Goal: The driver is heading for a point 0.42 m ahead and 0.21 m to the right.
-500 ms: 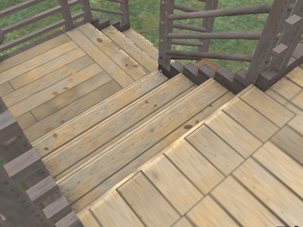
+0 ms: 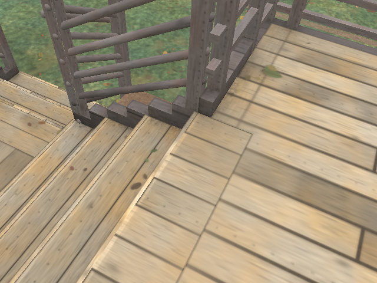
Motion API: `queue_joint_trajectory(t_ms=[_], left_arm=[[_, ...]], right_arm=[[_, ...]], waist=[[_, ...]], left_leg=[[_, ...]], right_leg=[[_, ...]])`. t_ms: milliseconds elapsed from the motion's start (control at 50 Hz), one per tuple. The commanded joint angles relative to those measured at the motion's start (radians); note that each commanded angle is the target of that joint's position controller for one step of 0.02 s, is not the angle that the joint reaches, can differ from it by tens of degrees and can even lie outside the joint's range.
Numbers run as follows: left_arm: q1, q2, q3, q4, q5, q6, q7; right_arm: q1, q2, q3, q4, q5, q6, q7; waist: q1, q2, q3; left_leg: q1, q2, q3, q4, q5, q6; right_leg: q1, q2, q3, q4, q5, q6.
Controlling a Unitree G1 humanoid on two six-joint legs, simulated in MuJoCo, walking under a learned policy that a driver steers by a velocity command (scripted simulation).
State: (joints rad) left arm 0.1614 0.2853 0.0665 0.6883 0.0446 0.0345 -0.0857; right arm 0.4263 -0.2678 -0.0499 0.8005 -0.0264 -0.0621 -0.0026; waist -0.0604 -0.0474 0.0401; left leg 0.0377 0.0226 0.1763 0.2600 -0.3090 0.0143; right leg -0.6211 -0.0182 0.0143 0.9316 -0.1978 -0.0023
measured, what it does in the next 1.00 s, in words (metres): walks ahead, turning right: right foot, then left foot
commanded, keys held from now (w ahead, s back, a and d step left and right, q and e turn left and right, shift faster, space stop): w+e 0.40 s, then no key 0.60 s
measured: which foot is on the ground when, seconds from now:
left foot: down 0.00-0.16, up 0.18-0.64, down 0.66-1.00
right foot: up 0.00-0.12, down 0.14-0.66, up 0.68-1.00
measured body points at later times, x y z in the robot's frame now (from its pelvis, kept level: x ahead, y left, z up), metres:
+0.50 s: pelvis +0.25 -0.09 +0.00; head +0.29 -0.12 +0.45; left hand +0.34 +0.18 -0.11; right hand +0.34 -0.38 -0.11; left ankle +0.45 +0.03 -0.67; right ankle +0.16 -0.11 -0.74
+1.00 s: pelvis +0.40 -0.13 -0.01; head +0.42 -0.12 +0.44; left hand +0.58 +0.08 -0.15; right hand +0.37 -0.38 -0.14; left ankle +0.50 -0.08 -0.74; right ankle +0.37 -0.24 -0.72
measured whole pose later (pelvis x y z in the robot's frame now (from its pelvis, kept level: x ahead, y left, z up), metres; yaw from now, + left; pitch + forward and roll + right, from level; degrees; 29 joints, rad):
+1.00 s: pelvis +0.40 -0.13 -0.01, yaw -21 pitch -1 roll +0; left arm 0.17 0.25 0.00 0.98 0.04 0.04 0.02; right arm 0.26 -0.22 0.01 0.91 -0.01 -0.03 0.00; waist -0.04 -0.03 0.03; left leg -0.30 -0.05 0.05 0.42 -0.11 0.07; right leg -0.32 0.02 0.03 0.69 -0.36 -0.02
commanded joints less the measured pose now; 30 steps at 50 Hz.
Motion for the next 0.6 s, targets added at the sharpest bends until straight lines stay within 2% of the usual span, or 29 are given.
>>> queue_joint_trajectory(t_ms=[20,40,60,80,100,120,140,160,180,200,220,240,260,280,300,320,360,380,400,440,480,500,540,560,580,600], left_arm=[[-0.155,0.03,-0.003,-0.13,-0.015,-0.019,-0.024],[-0.19,0.031,-0.007,-0.137,-0.012,-0.022,-0.02],[-0.202,0.037,-0.007,-0.145,0.003,-0.023,-0.011],[-0.185,0.036,-0.007,-0.144,0.007,-0.023,-0.005],[-0.131,0.052,0.001,-0.123,0.011,-0.027,0.005],[-0.02,0.063,0.011,-0.098,0.013,-0.033,0.014],[0.152,0.088,0.029,-0.039,0.017,-0.042,0.028],[0.24,0.205,0.059,-0.021,0.015,-0.044,0.047],[0.231,0.268,0.069,-0.052,-0.016,-0.044,0.049],[0.231,0.237,0.064,-0.028,-0.029,-0.042,0.055],[0.2,0.197,0.05,-0.007,-0.034,-0.045,0.064],[0.161,0.154,0.036,-0.002,-0.034,-0.053,0.068],[0.123,0.135,0.027,-0.001,-0.036,-0.061,0.072],[0.101,0.13,0.022,-0.001,-0.045,-0.066,0.072],[0.108,0.131,0.024,0.008,-0.048,-0.075,0.07],[0.129,0.134,0.024,0.023,-0.052,-0.083,0.068],[0.168,0.143,0.027,0.045,-0.05,-0.088,0.069],[0.196,0.149,0.027,0.05,-0.053,-0.092,0.065],[0.223,0.15,0.028,0.062,-0.053,-0.093,0.065],[0.257,0.131,0.017,0.084,-0.047,-0.098,0.073],[0.281,0.112,0.009,0.108,-0.045,-0.096,0.083],[0.3,0.105,0.005,0.119,-0.045,-0.095,0.088],[0.342,0.088,-0.003,0.147,-0.043,-0.095,0.099],[0.338,0.104,-0.001,0.162,-0.03,-0.083,0.108],[0.331,0.104,-0.003,0.166,-0.023,-0.078,0.116],[0.312,0.111,-0.002,0.168,-0.02,-0.077,0.125]], right_arm=[[-0.001,-0.157,-0.036,-0.029,0.002,-0.012,-0.005],[0.004,-0.153,-0.031,-0.019,0.009,-0.006,-0.004],[0.031,-0.189,-0.039,-0.007,0.011,0.003,-0.01],[0.034,-0.202,-0.04,0.003,0.012,0.008,-0.014],[0.028,-0.216,-0.042,0.0,0.014,0.013,-0.015],[0.033,-0.225,-0.039,0.01,0.02,0.018,-0.017],[0.018,-0.219,-0.033,0.002,0.024,0.021,-0.018],[0.022,-0.126,-0.009,-0.071,0.027,0.018,-0.003],[-0.029,-0.105,-0.007,-0.133,0.018,0.005,0.007],[-0.129,-0.172,-0.025,-0.151,0.013,0.002,0.007],[-0.129,-0.148,-0.017,-0.15,0.02,-0.008,0.01],[-0.112,-0.142,-0.016,-0.134,0.012,-0.013,0.01],[-0.088,-0.14,-0.017,-0.126,-0.006,-0.002,0.013],[-0.053,-0.131,-0.015,-0.105,-0.024,0.013,0.021],[-0.074,-0.127,-0.015,-0.108,-0.034,0.032,0.03],[-0.084,-0.119,-0.015,-0.111,-0.033,0.043,0.034],[-0.133,-0.108,-0.013,-0.122,-0.027,0.055,0.036],[-0.175,-0.109,-0.015,-0.134,-0.016,0.054,0.034],[-0.228,-0.11,-0.014,-0.148,-0.015,0.053,0.033],[-0.28,-0.101,-0.012,-0.159,-0.017,0.044,0.029],[-0.322,-0.068,0.002,-0.165,-0.018,0.037,0.029],[-0.35,-0.054,0.009,-0.173,-0.015,0.033,0.028],[-0.391,-0.058,0.019,-0.176,0.003,0.025,0.022],[-0.392,-0.061,0.023,-0.173,-0.006,0.026,0.026],[-0.365,-0.071,0.022,-0.161,-0.007,0.022,0.025],[-0.301,-0.097,0.014,-0.138,-0.008,0.018,0.022]], waist=[[-0.013,0.184,0.075],[-0.018,0.181,0.057],[-0.02,0.161,0.068],[-0.003,0.165,0.052],[0.025,0.177,-0.007],[0.085,0.163,-0.069],[0.17,0.12,-0.168],[0.181,-0.073,-0.282],[0.153,-0.139,-0.342],[0.182,-0.009,-0.236],[0.135,0.01,-0.114],[0.09,0.042,-0.047],[0.051,0.03,-0.023],[0.028,0.017,-0.02],[0.03,0.02,-0.038],[0.027,0.018,-0.047],[0.039,0.012,-0.04],[0.047,0.01,-0.021],[0.064,0.003,-0.002],[0.075,-0.007,0.023],[0.096,-0.01,-0.015],[0.111,-0.021,-0.023],[0.131,-0.048,-0.028],[0.129,-0.051,-0.013],[0.117,-0.05,-0.022],[0.085,-0.045,-0.036]], left_leg=[[0.023,0.263,-0.09,-0.046,0.436,0.141],[0.026,0.264,-0.059,-0.021,0.482,0.128],[0.02,0.276,-0.038,0.002,0.546,0.12],[0.016,0.275,-0.013,0.061,0.704,0.112],[0.022,0.261,0.019,0.179,0.88,0.098],[-0.014,0.263,0.042,0.342,0.992,0.096],[-0.139,0.237,0.067,0.575,0.891,0.07],[-0.512,0.152,0.053,0.893,0.272,0.015],[-0.731,0.011,-0.091,1.104,-0.217,-0.011],[-0.803,0.045,-0.203,1.133,-0.13,-0.006],[-0.794,0.083,-0.196,1.075,-0.044,0.002],[-0.741,0.112,-0.195,0.982,-0.008,0.005],[-0.685,0.125,-0.199,0.934,-0.004,-0.001],[-0.649,0.131,-0.202,0.893,0.006,-0.013],[-0.639,0.116,-0.187,0.891,0.024,-0.029],[-0.65,0.112,-0.181,0.875,0.04,-0.041],[-0.694,0.105,-0.174,0.838,0.097,-0.056],[-0.717,0.1,-0.176,0.801,0.113,-0.053],[-0.751,0.095,-0.174,0.761,0.144,-0.053],[-0.764,0.075,-0.153,0.662,0.194,-0.051],[-0.725,0.046,-0.128,0.585,0.265,-0.036],[-0.699,0.026,-0.114,0.537,0.288,-0.027],[-0.633,-0.022,-0.098,0.452,0.322,-0.008],[-0.606,-0.038,-0.102,0.4,0.311,0.001],[-0.547,-0.061,-0.103,0.354,0.298,0.014],[-0.461,-0.082,-0.11,0.321,0.282,0.031]], right_leg=[[-0.081,-0.01,-0.055,-0.142,-0.019,-0.035],[-0.034,0.007,-0.093,-0.195,-0.043,-0.053],[0.008,0.02,-0.13,-0.232,-0.104,-0.071],[0.081,0.049,-0.154,-0.273,-0.142,-0.093],[0.178,0.087,-0.165,-0.309,-0.149,-0.113],[0.329,0.136,-0.171,-0.356,-0.14,-0.144],[0.574,0.148,-0.133,-0.438,-0.094,-0.174],[0.898,-0.134,0.287,-0.522,-0.338,-0.256],[0.958,-0.333,0.783,-0.652,-0.316,-0.325],[0.894,-0.307,0.679,-0.668,-0.142,-0.326],[0.769,-0.277,0.521,-0.653,0.032,-0.314],[0.653,-0.212,0.414,-0.657,0.168,-0.275],[0.575,-0.156,0.348,-0.665,0.237,-0.253],[0.528,-0.117,0.303,-0.69,0.258,-0.246],[0.52,-0.105,0.275,-0.692,0.354,-0.249],[0.52,-0.093,0.262,-0.694,0.406,-0.248],[0.51,-0.075,0.255,-0.712,0.394,-0.237],[0.502,-0.081,0.272,-0.728,0.374,-0.232],[0.51,-0.079,0.282,-0.74,0.36,-0.227],[0.536,-0.064,0.256,-0.712,0.568,-0.198],[0.577,-0.037,0.192,-0.638,0.798,-0.16],[0.583,-0.029,0.182,-0.619,0.843,-0.147],[0.592,-0.028,0.191,-0.602,0.868,-0.123],[0.611,-0.026,0.195,-0.577,0.873,-0.108],[0.617,-0.029,0.203,-0.545,0.905,-0.094],[0.619,-0.042,0.226,-0.492,0.98,-0.072]])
